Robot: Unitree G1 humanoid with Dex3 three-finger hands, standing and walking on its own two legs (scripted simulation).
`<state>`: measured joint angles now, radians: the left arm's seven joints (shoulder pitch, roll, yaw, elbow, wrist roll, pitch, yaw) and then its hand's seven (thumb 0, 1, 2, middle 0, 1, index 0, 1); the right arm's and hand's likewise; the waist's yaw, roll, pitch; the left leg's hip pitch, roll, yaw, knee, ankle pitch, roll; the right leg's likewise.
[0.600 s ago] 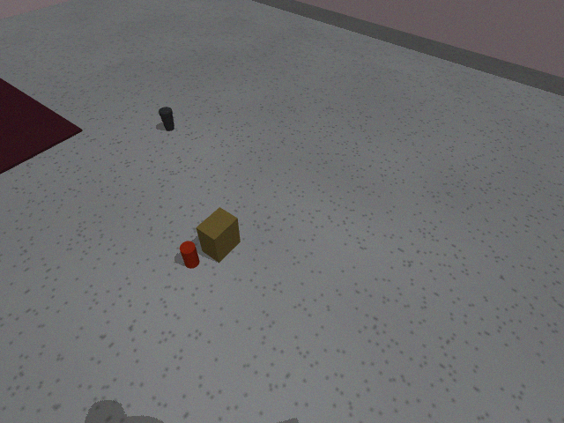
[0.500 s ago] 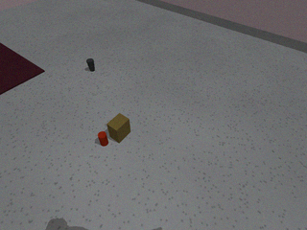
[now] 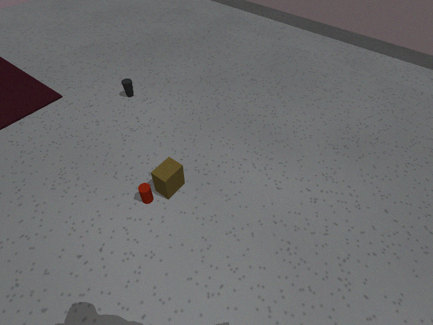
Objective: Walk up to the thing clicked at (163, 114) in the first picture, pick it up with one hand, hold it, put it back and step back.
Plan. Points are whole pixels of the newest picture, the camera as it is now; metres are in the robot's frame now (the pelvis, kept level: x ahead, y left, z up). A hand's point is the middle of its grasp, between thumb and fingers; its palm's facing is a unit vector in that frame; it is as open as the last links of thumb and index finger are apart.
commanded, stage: stand
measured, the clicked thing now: (128, 88) +1.80 +0.62 -0.72
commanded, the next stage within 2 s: walk up in 0.52 s
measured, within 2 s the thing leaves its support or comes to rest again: neither
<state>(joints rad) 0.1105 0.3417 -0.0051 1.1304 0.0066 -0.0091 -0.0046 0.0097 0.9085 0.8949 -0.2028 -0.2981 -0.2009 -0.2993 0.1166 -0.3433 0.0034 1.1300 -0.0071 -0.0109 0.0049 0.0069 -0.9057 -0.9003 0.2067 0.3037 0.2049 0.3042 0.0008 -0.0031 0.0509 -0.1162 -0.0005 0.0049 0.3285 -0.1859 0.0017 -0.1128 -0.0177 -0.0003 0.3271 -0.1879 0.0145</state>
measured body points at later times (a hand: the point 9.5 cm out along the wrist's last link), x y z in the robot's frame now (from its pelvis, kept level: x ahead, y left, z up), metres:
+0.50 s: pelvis +0.01 +0.00 +0.00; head +0.02 +0.01 +0.45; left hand +0.09 +0.30 -0.14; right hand +0.09 -0.30 -0.13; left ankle +0.00 +0.12 -0.75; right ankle -0.01 -0.13 -0.75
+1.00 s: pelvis -0.02 -0.01 -0.03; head +0.03 -0.04 +0.41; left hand +0.13 +0.29 -0.14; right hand +0.01 -0.35 -0.15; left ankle -0.01 +0.12 -0.74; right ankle -0.02 -0.13 -0.75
